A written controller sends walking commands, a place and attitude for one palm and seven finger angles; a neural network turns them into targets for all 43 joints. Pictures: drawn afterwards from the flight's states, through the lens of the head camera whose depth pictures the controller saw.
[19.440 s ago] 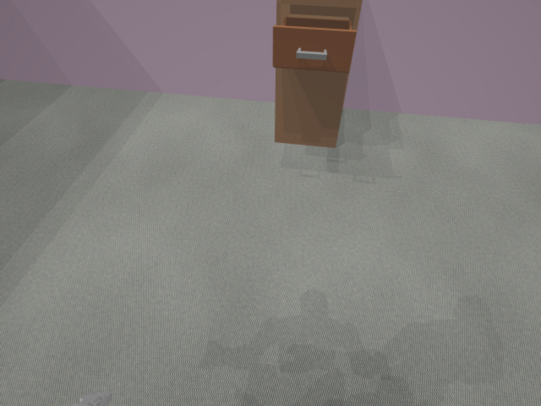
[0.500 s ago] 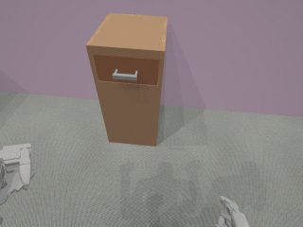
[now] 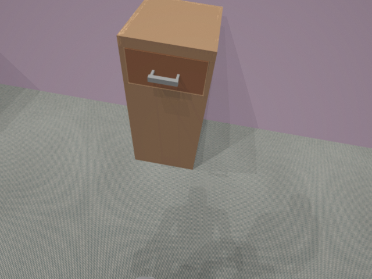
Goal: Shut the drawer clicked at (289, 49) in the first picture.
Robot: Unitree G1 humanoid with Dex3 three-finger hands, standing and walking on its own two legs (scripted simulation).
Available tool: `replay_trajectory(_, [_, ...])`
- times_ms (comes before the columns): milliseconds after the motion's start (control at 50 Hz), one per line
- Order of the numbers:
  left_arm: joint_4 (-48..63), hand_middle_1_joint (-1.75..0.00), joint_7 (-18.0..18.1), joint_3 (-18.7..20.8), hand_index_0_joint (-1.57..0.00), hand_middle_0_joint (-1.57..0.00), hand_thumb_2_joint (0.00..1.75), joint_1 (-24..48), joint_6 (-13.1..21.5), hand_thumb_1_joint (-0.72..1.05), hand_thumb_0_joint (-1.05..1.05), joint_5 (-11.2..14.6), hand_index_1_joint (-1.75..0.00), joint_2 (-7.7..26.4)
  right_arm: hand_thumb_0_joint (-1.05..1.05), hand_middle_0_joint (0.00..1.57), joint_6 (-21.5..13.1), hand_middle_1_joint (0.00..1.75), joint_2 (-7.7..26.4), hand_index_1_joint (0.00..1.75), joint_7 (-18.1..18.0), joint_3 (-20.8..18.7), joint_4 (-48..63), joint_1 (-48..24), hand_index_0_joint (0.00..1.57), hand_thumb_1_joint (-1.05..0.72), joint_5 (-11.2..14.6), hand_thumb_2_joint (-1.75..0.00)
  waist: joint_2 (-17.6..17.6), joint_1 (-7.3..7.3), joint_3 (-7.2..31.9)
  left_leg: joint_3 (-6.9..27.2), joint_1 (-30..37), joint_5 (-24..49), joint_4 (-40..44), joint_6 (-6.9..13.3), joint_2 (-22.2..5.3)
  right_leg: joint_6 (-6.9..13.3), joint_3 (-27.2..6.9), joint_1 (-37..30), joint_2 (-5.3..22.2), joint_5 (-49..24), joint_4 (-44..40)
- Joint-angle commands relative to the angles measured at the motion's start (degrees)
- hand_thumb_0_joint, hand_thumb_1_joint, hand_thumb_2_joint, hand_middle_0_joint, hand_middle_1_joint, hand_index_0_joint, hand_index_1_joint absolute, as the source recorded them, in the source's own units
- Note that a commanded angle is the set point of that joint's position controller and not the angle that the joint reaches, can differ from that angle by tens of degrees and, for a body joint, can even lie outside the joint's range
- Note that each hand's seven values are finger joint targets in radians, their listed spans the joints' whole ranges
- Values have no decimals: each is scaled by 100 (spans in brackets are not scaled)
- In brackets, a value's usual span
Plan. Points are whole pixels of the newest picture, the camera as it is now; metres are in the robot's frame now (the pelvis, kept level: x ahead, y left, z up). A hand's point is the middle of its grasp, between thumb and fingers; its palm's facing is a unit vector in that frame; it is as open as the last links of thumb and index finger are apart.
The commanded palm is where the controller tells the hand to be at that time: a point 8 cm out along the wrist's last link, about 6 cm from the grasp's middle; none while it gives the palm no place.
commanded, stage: let the arm hang, fingers relaxed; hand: left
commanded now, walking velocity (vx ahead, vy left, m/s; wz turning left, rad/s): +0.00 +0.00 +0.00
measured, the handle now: (164, 77) +0.84 +0.14 -0.07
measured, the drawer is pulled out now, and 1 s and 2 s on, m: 0.00 0.00 0.00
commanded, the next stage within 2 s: look to check the result in 0.74 s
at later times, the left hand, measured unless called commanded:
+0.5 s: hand out of the picture -0.03 +0.14 -0.17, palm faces +0.05 -0.99 -0.14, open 7.2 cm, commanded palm none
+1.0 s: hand out of the picture -0.02 +0.13 -0.17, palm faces +0.05 -0.98 -0.17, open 7.4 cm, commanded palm none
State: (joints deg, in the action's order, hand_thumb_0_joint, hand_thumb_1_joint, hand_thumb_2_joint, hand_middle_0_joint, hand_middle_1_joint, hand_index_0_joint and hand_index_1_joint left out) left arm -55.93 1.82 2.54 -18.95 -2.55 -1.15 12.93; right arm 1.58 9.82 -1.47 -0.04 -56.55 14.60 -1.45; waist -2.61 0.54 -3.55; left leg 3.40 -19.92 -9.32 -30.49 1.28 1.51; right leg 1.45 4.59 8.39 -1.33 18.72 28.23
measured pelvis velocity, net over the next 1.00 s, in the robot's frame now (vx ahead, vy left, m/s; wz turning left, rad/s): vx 0.02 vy -0.02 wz -0.02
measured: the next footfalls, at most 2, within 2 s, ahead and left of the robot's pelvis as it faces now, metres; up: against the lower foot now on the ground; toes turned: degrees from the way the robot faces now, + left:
none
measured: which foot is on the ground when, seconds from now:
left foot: down 0.00-1.00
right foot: down 0.00-1.00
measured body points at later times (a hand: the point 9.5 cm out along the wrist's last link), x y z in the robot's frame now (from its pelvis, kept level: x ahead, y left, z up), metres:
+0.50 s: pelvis +0.00 -0.01 +0.00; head +0.00 -0.01 +0.45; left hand -0.03 +0.19 -0.16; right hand -0.02 -0.20 -0.16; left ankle +0.08 +0.10 -0.73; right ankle -0.04 -0.10 -0.73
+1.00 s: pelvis +0.02 -0.02 +0.00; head +0.02 -0.02 +0.45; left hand -0.02 +0.19 -0.16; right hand -0.01 -0.22 -0.16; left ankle +0.08 +0.10 -0.73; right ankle -0.04 -0.10 -0.73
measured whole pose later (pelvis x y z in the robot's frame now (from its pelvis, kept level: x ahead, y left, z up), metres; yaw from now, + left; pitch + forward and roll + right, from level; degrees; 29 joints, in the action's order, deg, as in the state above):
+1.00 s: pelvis +0.02 -0.02 +0.00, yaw -1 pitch -2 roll +0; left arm -64.8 2.6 1.0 -20.7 0.2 -0.4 6.1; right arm 0.4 5.6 -3.0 -1.0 -64.7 18.2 -0.8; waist 0.5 0.0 -2.9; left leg 2.7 -15.6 -9.8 -27.7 -0.3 0.3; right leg 3.0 3.6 4.6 -2.4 18.8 25.5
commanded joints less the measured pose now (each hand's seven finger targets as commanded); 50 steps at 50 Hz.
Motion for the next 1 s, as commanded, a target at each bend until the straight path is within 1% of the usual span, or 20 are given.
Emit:
replay_trajectory(0, [-171, -78, -85, -40, -64, -64, 90, -412, 231, 90, 0, 50, -78, 348, 0, 20, -116, 30, 657, 30, -71, -157, 92, 168, 20, -90, 43, -90, 840, -26, 356, 779, 626, -284, 922, 262, -575, 259, -642, 257, 514, -115, -817])
replay_trajectory(60, [-491, -65, -59, -104, -52, -52, 90, -547, 251, 90, 0, 64, -65, 278, 0, 20, -94, 30, 579, 30, -76, -165, -169, 368, 20, -90, 68, -90, 447, -61, 107, 682, 755, -229, 886, 242, -568, 281, -644, 482, 560, -25, -970])
replay_trajectory(100, [-633, -56, -37, -138, -44, -44, 90, -617, 249, 90, 0, 70, -56, 234, 0, 20, -75, 30, 534, 30, -81, -167, -297, 491, 20, -90, 74, -90, 332, -89, -17, 648, 784, -345, 907, 229, -554, 288, -641, 597, 556, 130, -1005])
replay_trajectory(160, [-788, -43, -11, -153, -32, -32, 90, -767, 252, 90, 0, 74, -43, 169, 0, 20, -68, 30, 433, 30, -84, -162, -445, 594, 20, -90, 74, -90, 346, -85, -116, 604, 747, -470, 943, 214, -528, 300, -651, 684, 557, 308, -1010])
replay_trajectory(220, [-884, -30, 15, -160, -20, -20, 90, -864, 257, 90, 0, 72, -30, 62, 0, 20, -62, 30, 340, 30, -89, -162, -538, 691, 20, -90, 68, -90, 97, -91, -244, 528, 717, -496, 904, 200, -493, 308, -669, 801, 573, 476, -1050])
replay_trajectory(280, [-919, -30, 35, -149, -20, -20, 90, -899, 258, 90, 0, 69, -30, -18, 0, 20, -70, 30, 206, 30, -87, -147, -618, 762, 20, -90, 61, -90, 202, -80, -368, 466, 646, -440, 875, 190, -457, 310, -656, 877, 591, 533, -1026])
replay_trajectory(340, [-919, -30, 58, -147, -20, -20, 90, -952, 277, 90, 0, 65, -30, -90, 0, 20, -80, 30, 122, 30, -92, -146, -663, 791, 20, -90, 58, -90, 220, -62, -395, 411, 621, -287, 795, 181, -441, 312, -683, 880, 601, 471, -1030])
replay_trajectory(380, [-898, -30, 66, -131, -20, -20, 90, -917, 281, 90, 0, 69, -30, -146, 0, 20, -83, 30, 38, 30, -92, -138, -689, 830, 20, -90, 49, -90, 182, -75, -525, 369, 565, -253, 754, 170, -416, 323, -700, 946, 607, 492, -1059])
replay_trajectory(520, [-814, -30, 84, -85, -20, -20, 90, -806, 306, 90, 0, 72, -30, -252, 0, 20, -130, 30, -96, 30, -111, -144, -720, 901, 20, -90, 33, -90, 393, -58, -501, 329, 483, 45, 690, 158, -430, 326, -692, 790, 609, 166, -976])
replay_trajectory(560, [-792, -30, 85, -74, -20, -20, 90, -763, 305, 90, 0, 70, -30, -290, 0, 20, -139, 30, -89, 30, -123, -144, -695, 906, 20, -90, 32, -90, 365, -57, -522, 340, 472, 133, 689, 167, -464, 319, -666, 752, 582, 46, -943])
replay_trajectory(620, [-759, -30, 86, -59, -20, -20, 90, -704, 309, 90, 0, 75, -30, -281, 0, 20, -161, 30, -87, 30, -138, -145, -693, 918, 20, -90, 37, -90, 433, -52, -435, 338, 473, 292, 684, 163, -471, 308, -662, 572, 579, -198, -906])
replay_trajectory(660, [-761, -30, 82, -54, -20, -20, 90, -723, 308, 90, 0, 80, -30, -302, 0, 20, -163, 30, -83, 30, -145, -146, -677, 903, 20, -90, 41, -90, 330, -38, -363, 341, 530, 359, 674, 175, -506, 294, -649, 536, 581, -253, -924])
replay_trajectory(680, [-760, -30, 83, -54, -20, -20, 90, -716, 310, 90, 0, 80, -30, -315, 0, 20, -160, 30, -83, 30, -147, -150, -675, 897, 20, -90, 39, -90, 379, -38, -385, 308, 544, 382, 642, 168, -494, 296, -662, 540, 598, -284, -952])
replay_trajectory(720, [-750, -30, 83, -56, -20, -20, 90, -684, 317, 90, 0, 84, -30, -286, 0, 20, -156, 30, -79, 30, -147, -147, -677, 894, 20, -90, 46, -90, 335, -57, -362, 269, 596, 492, 584, 149, -484, 290, -698, 525, 616, -385, -985])
replay_trajectory(740, [-728, -30, 90, -55, -20, -20, 90, -684, 322, 90, 0, 79, -30, -279, 0, 20, -150, 30, -54, 30, -145, -155, -661, 901, 20, -90, 48, -90, 254, -59, -356, 263, 609, 529, 551, 143, -490, 282, -685, 523, 605, -392, -989])
replay_trajectory(800, [-744, -30, 89, -58, -20, -20, 90, -688, 328, 90, 0, 91, -30, -279, 0, 20, -155, 30, -56, 30, -151, -145, -683, 883, 20, -90, 50, -90, 256, -66, -255, 229, 719, 655, 514, 144, -504, 274, -712, 462, 639, -573, -1016])
replay_trajectory(820, [-746, -30, 89, -63, -20, -20, 90, -688, 331, 90, 0, 93, -30, -283, 0, 20, -156, 30, -36, 30, -156, -143, -693, 879, 20, -90, 48, -90, 340, -74, -238, 224, 760, 679, 506, 138, -506, 278, -720, 454, 638, -633, -1007])
replay_trajectory(880, [-762, -30, 91, -66, -20, -20, 90, -686, 320, 90, 0, 90, -30, -275, 0, 20, -149, 30, -13, 30, -158, -136, -691, 857, 20, -90, 51, -90, 296, -67, -329, 244, 734, 648, 554, 146, -537, 272, -677, 461, 608, -595, -996])
replay_trajectory(900, [-772, -30, 88, -71, -20, -20, 90, -680, 315, 90, 0, 89, -30, -265, 0, 20, -147, 30, -7, 30, -157, -135, -697, 848, 20, -90, 55, -90, 340, -76, -354, 251, 738, 620, 575, 147, -535, 273, -675, 478, 604, -540, -1003])
replay_trajectory(980, [-795, -30, 83, -81, -20, -20, 90, -707, 314, 90, 0, 91, -30, -257, 0, 20, -145, 30, 22, 30, -158, -132, -694, 802, 20, -90, 57, -90, 310, -80, -328, 260, 804, 581, 599, 148, -537, 271, -699, 481, 597, -481, -1026])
